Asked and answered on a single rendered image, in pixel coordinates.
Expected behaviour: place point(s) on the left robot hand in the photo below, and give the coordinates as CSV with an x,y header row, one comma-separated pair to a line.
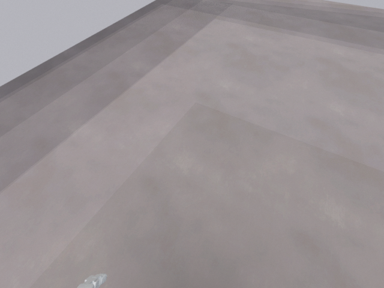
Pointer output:
x,y
93,281

